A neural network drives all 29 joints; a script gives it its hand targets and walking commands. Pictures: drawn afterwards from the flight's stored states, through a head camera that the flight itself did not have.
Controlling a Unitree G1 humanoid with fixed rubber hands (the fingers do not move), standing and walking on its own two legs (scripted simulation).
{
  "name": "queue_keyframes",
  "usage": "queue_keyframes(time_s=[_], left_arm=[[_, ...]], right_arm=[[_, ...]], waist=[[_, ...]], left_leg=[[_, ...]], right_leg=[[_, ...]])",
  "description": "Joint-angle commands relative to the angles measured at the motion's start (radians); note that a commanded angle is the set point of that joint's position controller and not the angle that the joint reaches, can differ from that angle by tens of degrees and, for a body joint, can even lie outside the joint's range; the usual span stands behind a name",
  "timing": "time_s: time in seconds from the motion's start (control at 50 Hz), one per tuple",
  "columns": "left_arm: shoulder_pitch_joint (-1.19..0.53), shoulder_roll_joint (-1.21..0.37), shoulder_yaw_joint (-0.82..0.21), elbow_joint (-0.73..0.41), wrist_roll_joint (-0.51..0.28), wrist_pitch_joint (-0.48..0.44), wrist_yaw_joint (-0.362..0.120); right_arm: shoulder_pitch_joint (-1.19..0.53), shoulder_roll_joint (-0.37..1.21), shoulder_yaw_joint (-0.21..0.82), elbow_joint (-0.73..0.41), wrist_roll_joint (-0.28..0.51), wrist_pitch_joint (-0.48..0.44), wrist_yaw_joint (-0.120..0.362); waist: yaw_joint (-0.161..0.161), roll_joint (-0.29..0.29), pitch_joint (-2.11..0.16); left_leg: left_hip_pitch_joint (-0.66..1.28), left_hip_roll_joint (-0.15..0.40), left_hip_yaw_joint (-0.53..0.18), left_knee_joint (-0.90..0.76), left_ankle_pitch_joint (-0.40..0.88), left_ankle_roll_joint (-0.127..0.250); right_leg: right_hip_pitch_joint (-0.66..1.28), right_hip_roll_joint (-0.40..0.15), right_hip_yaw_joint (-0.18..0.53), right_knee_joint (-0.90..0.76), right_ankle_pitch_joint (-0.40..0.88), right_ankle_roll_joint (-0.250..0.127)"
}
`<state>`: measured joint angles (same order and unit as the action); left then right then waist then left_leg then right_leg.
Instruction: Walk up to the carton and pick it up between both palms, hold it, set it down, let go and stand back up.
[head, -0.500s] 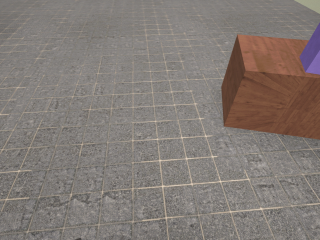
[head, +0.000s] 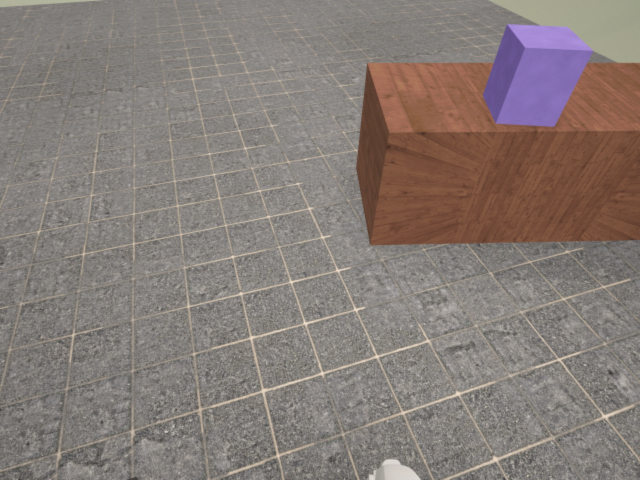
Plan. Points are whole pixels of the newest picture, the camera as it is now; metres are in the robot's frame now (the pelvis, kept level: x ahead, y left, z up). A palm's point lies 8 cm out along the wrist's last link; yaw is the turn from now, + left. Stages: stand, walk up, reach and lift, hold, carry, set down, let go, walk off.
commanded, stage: walk up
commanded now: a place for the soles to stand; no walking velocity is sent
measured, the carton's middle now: (530, 76) +1.37 -0.70 -0.08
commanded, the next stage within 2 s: none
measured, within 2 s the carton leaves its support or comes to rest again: neither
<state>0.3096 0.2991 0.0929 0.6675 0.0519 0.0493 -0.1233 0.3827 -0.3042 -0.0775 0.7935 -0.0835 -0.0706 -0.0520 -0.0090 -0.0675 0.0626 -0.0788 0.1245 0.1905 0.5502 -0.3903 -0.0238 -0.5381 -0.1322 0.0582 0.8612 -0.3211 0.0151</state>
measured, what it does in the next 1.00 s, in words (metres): walks ahead: right foot, then left foot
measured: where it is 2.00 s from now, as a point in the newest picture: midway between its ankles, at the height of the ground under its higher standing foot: (464, 349)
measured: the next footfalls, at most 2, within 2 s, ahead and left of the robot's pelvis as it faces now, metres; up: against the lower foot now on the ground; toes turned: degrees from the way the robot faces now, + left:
right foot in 0.06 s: +0.17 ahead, -0.19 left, +0.00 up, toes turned -4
left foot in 0.42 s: +0.30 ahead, +0.01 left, +0.00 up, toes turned +6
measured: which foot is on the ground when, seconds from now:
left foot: down 0.00-0.08, up 0.10-0.40, down 0.42-0.84, up 0.86-1.00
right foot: up 0.00-0.04, down 0.06-0.44, up 0.46-0.82, down 0.84-1.00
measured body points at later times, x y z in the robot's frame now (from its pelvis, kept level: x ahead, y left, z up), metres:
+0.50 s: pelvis +0.18 -0.10 -0.02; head +0.18 -0.07 +0.43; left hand +0.22 +0.16 -0.17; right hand +0.30 -0.37 -0.10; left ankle +0.26 +0.00 -0.72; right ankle +0.14 -0.19 -0.69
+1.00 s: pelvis +0.38 -0.26 -0.02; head +0.38 -0.28 +0.43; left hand +0.49 +0.00 -0.11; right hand +0.44 -0.55 -0.13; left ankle +0.34 -0.11 -0.64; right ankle +0.42 -0.37 -0.72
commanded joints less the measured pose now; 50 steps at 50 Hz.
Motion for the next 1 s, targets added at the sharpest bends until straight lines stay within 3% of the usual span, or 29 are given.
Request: queue_keyframes(time_s=[0.0, 0.02, 0.04, 0.06, 0.08, 0.1, 0.14, 0.18, 0.24, 0.32, 0.34, 0.36, 0.38, 0.4, 0.42, 0.44, 0.46, 0.5, 0.54, 0.58, 0.66, 0.74, 0.78, 0.8, 0.82, 0.84, 0.86, 0.94, 0.98], left_arm=[[0.064, 0.063, 0.036, -0.076, -0.016, -0.061, -0.001], [0.158, 0.096, 0.052, -0.04, -0.016, -0.07, 0.01], [0.281, 0.158, 0.075, 0.004, -0.019, -0.081, 0.03], [0.339, 0.264, 0.086, 0.004, -0.006, -0.087, 0.053], [0.256, 0.321, 0.075, -0.036, -0.024, -0.078, 0.067], [0.175, 0.306, 0.065, -0.054, -0.041, -0.072, 0.079], [0.089, 0.275, 0.052, -0.061, -0.03, -0.069, 0.102], [0.028, 0.192, 0.025, -0.065, -0.017, -0.073, 0.102], [0.014, 0.149, 0.007, -0.05, -0.006, -0.084, 0.099], [0.023, 0.157, 0.0, -0.03, 0.008, -0.075, 0.094], [-0.003, 0.158, -0.005, -0.03, 0.007, -0.068, 0.088], [-0.041, 0.15, -0.014, -0.034, 0.003, -0.06, 0.081], [-0.058, 0.119, -0.025, -0.039, 0.005, -0.053, 0.074], [-0.035, 0.062, -0.046, -0.054, 0.007, -0.05, 0.067], [0.001, 0.038, -0.049, -0.089, 0.006, -0.042, 0.063], [0.008, 0.129, -0.024, -0.084, 0.016, -0.013, 0.064], [-0.005, 0.151, -0.019, -0.085, 0.021, 0.0, 0.059], [-0.07, 0.135, -0.02, -0.091, 0.024, -0.002, 0.058], [-0.035, 0.113, -0.02, -0.087, 0.017, -0.005, 0.046], [-0.031, 0.084, -0.02, -0.089, 0.005, -0.002, 0.03], [-0.082, 0.049, -0.021, -0.105, -0.013, -0.021, 0.008], [-0.043, 0.037, -0.005, -0.086, -0.016, -0.051, 0.004], [0.089, 0.075, 0.022, -0.053, -0.016, -0.068, 0.018], [0.205, 0.13, 0.043, -0.017, -0.016, -0.078, 0.033], [0.276, 0.216, 0.058, -0.013, -0.006, -0.087, 0.053], [0.198, 0.31, 0.057, -0.062, -0.016, -0.081, 0.07], [0.119, 0.306, 0.056, -0.071, -0.042, -0.069, 0.085], [-0.015, 0.177, 0.01, -0.087, -0.02, -0.068, 0.106], [-0.012, 0.14, -0.004, -0.078, -0.012, -0.075, 0.103]], right_arm=[[-0.112, -0.208, -0.044, -0.098, 0.006, -0.009, 0.003], [-0.1, -0.179, -0.031, -0.099, 0.005, 0.002, 0.008], [-0.04, -0.11, -0.006, -0.101, 0.006, 0.014, 0.019], [-0.009, -0.021, 0.028, -0.151, 0.026, 0.02, 0.038], [-0.031, -0.078, 0.011, -0.204, 0.056, 0.031, 0.038], [-0.07, -0.119, 0.0, -0.221, 0.055, 0.038, 0.038], [-0.047, -0.118, 0.005, -0.203, 0.063, 0.035, 0.036], [0.004, -0.124, -0.01, -0.18, 0.055, 0.032, 0.039], [0.005, -0.096, -0.01, -0.186, 0.061, 0.036, 0.048], [-0.016, -0.056, -0.008, -0.218, 0.067, 0.018, 0.046], [0.016, -0.054, -0.016, -0.214, 0.066, 0.01, 0.044], [0.095, -0.062, -0.03, -0.198, 0.062, 0.001, 0.039], [0.203, -0.085, -0.049, -0.178, 0.055, -0.003, 0.03], [0.292, -0.15, -0.071, -0.167, 0.036, -0.002, 0.014], [0.294, -0.224, -0.074, -0.193, 0.008, 0.0, -0.006], [0.225, -0.227, -0.074, -0.182, 0.013, 0.016, -0.026], [0.158, -0.186, -0.055, -0.201, 0.019, 0.013, -0.037], [0.09, -0.142, -0.028, -0.217, 0.012, -0.008, -0.039], [0.013, -0.131, -0.015, -0.208, 0.008, -0.026, -0.032], [-0.026, -0.152, -0.015, -0.195, 0.009, -0.039, -0.025], [-0.026, -0.179, -0.021, -0.172, 0.012, -0.045, -0.013], [-0.025, -0.201, -0.037, -0.163, 0.017, -0.033, -0.003], [-0.034, -0.186, -0.028, -0.173, 0.016, -0.013, 0.004], [0.015, -0.13, -0.009, -0.172, 0.013, 0.001, 0.011], [0.079, -0.042, 0.022, -0.199, 0.025, 0.009, 0.024], [0.08, -0.049, 0.019, -0.257, 0.061, 0.019, 0.025], [0.011, -0.094, 0.006, -0.268, 0.054, 0.035, 0.018], [0.035, -0.092, -0.012, -0.216, 0.057, 0.039, 0.02], [0.046, -0.079, -0.014, -0.204, 0.058, 0.04, 0.025]], waist=[[0.078, 0.194, 0.072], [0.122, 0.089, 0.035], [0.172, -0.095, -0.04], [0.199, -0.367, -0.077], [0.176, -0.312, -0.078], [0.149, -0.181, -0.029], [0.099, -0.143, 0.061], [0.053, -0.104, 0.079], [0.045, -0.065, 0.08], [0.057, -0.03, 0.059], [0.03, 0.005, 0.033], [-0.019, 0.061, -0.007], [-0.074, 0.123, -0.057], [-0.127, 0.284, -0.102], [-0.102, 0.392, -0.085], [-0.062, 0.224, -0.012], [-0.04, 0.168, 0.033], [-0.042, 0.127, 0.072], [-0.006, 0.164, 0.05], [0.012, 0.204, 0.046], [0.002, 0.21, 0.061], [0.031, 0.187, 0.038], [0.106, 0.088, -0.003], [0.152, -0.061, -0.061], [0.179, -0.282, -0.13], [0.157, -0.368, -0.145], [0.152, -0.223, -0.096], [0.059, -0.13, 0.066], [0.05, -0.095, 0.056]], left_leg=[[-0.389, 0.224, -0.116, -0.231, -0.302, 0.228], [-0.436, 0.176, -0.055, -0.06, -0.255, 0.204], [-0.446, 0.076, 0.027, 0.257, -0.131, 0.164], [-0.595, -0.065, 0.018, 0.625, -0.286, 0.1], [-0.656, -0.108, -0.15, 0.74, -0.308, 0.081], [-0.664, -0.06, -0.233, 0.816, -0.231, 0.08], [-0.69, -0.005, -0.241, 0.83, -0.114, 0.077], [-0.564, 0.016, -0.236, 0.733, -0.065, 0.058], [-0.49, 0.007, -0.23, 0.556, -0.072, 0.038], [-0.389, -0.018, -0.176, 0.274, 0.0, 0.054], [-0.266, -0.039, -0.157, 0.182, 0.087, 0.067], [-0.07, -0.072, -0.127, 0.1, 0.194, 0.08], [0.131, -0.096, -0.145, 0.097, 0.189, 0.094], [0.252, 0.029, -0.372, -0.021, -0.09, 0.142], [0.194, 0.311, -0.965, -0.337, -0.602, 0.241], [0.086, 0.389, -1.097, -0.394, -0.75, 0.326], [0.072, 0.373, -1.034, -0.367, -0.682, 0.329], [0.0, 0.336, -0.817, -0.32, -0.421, 0.317], [-0.086, 0.291, -0.62, -0.308, -0.223, 0.289], [-0.142, 0.259, -0.483, -0.309, -0.102, 0.278], [-0.192, 0.212, -0.287, -0.275, -0.027, 0.259], [-0.328, 0.186, -0.194, -0.217, -0.071, 0.226], [-0.407, 0.153, -0.142, -0.028, -0.007, 0.196], [-0.42, 0.071, -0.072, 0.251, 0.075, 0.156], [-0.508, -0.049, -0.043, 0.594, -0.067, 0.098], [-0.678, -0.156, -0.15, 0.714, -0.275, 0.056], [-0.67, -0.093, -0.252, 0.825, -0.234, 0.063], [-0.58, -0.032, -0.27, 0.778, -0.063, 0.05], [-0.529, -0.046, -0.263, 0.691, -0.056, 0.038]], right_leg=[[0.346, 0.044, -0.123, -0.12, 0.064, -0.044], [0.48, 0.079, -0.142, -0.151, 0.05, -0.052], [0.595, 0.144, -0.152, -0.196, -0.05, -0.069], [0.601, -0.047, 0.274, -0.411, -0.365, -0.157], [0.494, -0.18, 0.681, -0.672, -0.648, -0.26], [0.426, -0.233, 0.735, -0.742, -0.758, -0.279], [0.35, -0.234, 0.567, -0.652, -0.599, -0.292], [0.217, -0.187, 0.406, -0.616, -0.427, -0.281], [0.165, -0.176, 0.293, -0.61, -0.294, -0.287], [0.182, -0.163, 0.191, -0.556, -0.156, -0.283], [0.117, -0.132, 0.13, -0.504, -0.173, -0.257], [0.004, -0.086, 0.058, -0.413, -0.249, -0.217], [-0.116, -0.034, 0.005, -0.282, -0.334, -0.165], [-0.23, 0.06, -0.102, 0.005, -0.347, -0.1], [-0.348, 0.169, -0.124, 0.314, -0.338, -0.034], [-0.35, 0.117, -0.032, 0.416, -0.299, -0.019], [-0.383, 0.087, -0.02, 0.472, -0.22, -0.004], [-0.386, 0.029, 0.016, 0.491, -0.123, 0.019], [-0.28, -0.005, 0.056, 0.43, -0.07, 0.031], [-0.211, -0.021, 0.058, 0.357, -0.029, 0.03], [-0.096, -0.046, -0.003, 0.096, 0.045, 0.009], [0.214, 0.011, -0.123, -0.071, 0.113, -0.027], [0.447, 0.06, -0.175, -0.154, 0.116, -0.049], [0.572, 0.101, -0.175, -0.2, 0.045, -0.065], [0.63, -0.046, 0.083, -0.313, -0.155, -0.129], [0.603, -0.239, 0.58, -0.587, -0.374, -0.235], [0.504, -0.295, 0.662, -0.699, -0.581, -0.27], [0.256, -0.226, 0.274, -0.572, -0.231, -0.27], [0.238, -0.214, 0.197, -0.567, -0.134, -0.274]])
